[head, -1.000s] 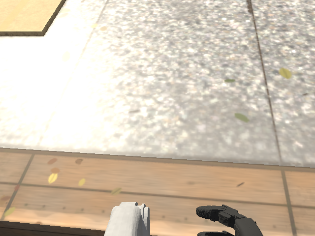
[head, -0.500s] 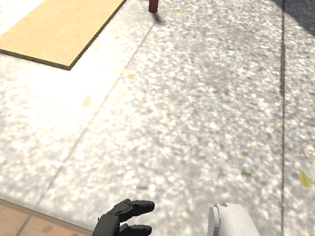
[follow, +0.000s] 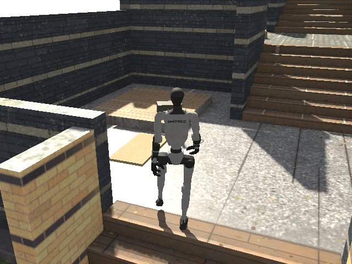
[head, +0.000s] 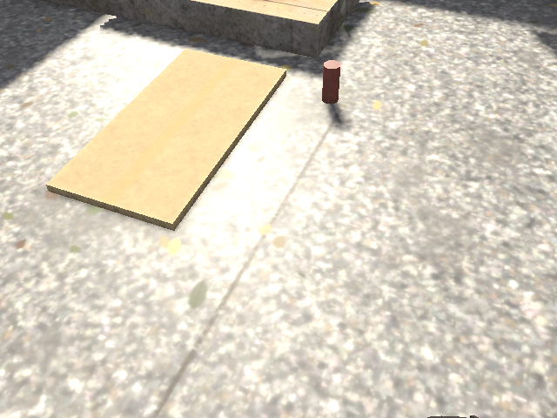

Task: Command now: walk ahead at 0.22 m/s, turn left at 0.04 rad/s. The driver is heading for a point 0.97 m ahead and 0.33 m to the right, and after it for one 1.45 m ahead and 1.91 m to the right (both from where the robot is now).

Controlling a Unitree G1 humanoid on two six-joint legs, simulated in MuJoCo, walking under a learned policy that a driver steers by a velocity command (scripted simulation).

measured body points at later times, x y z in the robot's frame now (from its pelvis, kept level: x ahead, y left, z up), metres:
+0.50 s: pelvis +0.14 +0.01 +0.00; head +0.13 +0.00 +0.45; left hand +0.24 +0.26 -0.13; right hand +0.22 -0.26 -0.13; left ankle +0.20 +0.10 -0.74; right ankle +0.14 -0.13 -0.71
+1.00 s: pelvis +0.31 +0.00 -0.01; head +0.34 -0.01 +0.44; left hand +0.21 +0.24 -0.14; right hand +0.54 -0.21 -0.11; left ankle +0.43 +0.12 -0.73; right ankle +0.16 -0.13 -0.74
